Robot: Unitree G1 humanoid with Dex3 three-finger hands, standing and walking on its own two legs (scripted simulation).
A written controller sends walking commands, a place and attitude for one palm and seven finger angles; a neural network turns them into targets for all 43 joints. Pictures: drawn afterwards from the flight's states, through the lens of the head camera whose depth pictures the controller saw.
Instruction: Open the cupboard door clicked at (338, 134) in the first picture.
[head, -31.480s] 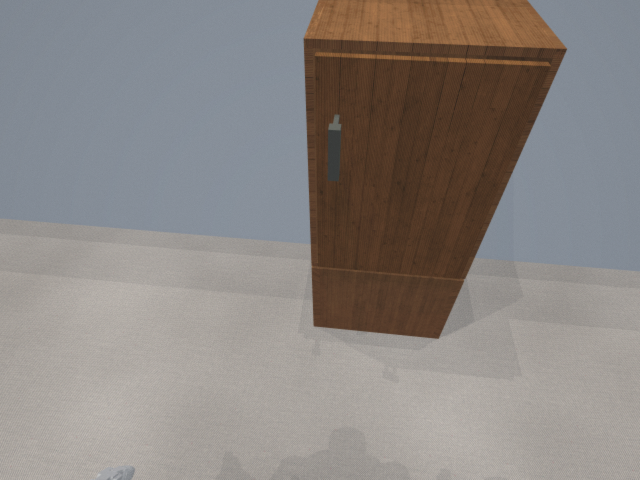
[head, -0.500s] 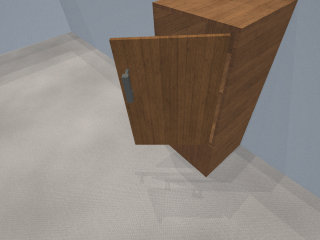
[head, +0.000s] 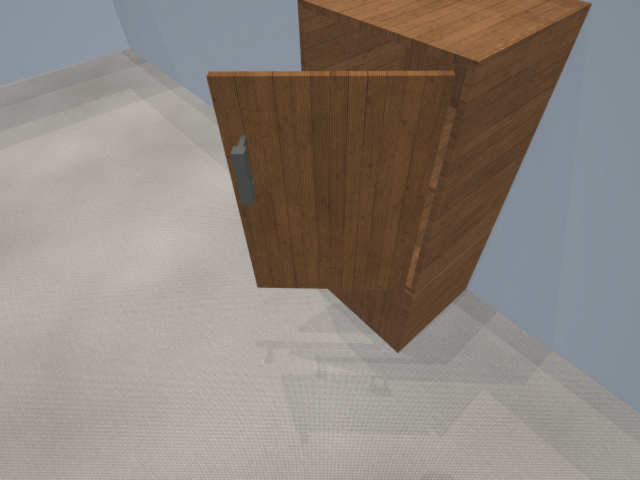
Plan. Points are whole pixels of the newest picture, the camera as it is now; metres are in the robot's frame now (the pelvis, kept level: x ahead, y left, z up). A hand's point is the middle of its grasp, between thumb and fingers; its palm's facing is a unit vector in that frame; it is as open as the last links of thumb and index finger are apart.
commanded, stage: look again from close up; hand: left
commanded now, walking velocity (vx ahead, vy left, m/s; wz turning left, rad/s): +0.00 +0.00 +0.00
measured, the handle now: (245, 170) +0.64 +0.17 +0.03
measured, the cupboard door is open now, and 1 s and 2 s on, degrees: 47 47 47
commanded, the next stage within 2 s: shuffle to correct the standing spot in 0.26 s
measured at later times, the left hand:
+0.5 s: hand out of the picture +0.03 +0.14 -0.17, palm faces +0.03 -0.98 -0.19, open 7.3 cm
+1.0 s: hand out of the picture +0.15 +0.16 -0.17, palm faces +0.05 -0.97 -0.24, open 7.3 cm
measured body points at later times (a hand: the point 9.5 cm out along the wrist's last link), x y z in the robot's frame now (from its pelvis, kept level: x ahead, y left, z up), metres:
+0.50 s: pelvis +0.04 -0.03 +0.00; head +0.04 -0.04 +0.45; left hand +0.03 +0.19 -0.16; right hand +0.03 -0.24 -0.16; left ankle +0.03 +0.07 -0.74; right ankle +0.04 -0.10 -0.74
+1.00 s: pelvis +0.13 -0.03 +0.00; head +0.16 -0.03 +0.44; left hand +0.15 +0.21 -0.16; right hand +0.09 -0.23 -0.17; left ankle +0.03 +0.07 -0.73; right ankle +0.12 -0.13 -0.74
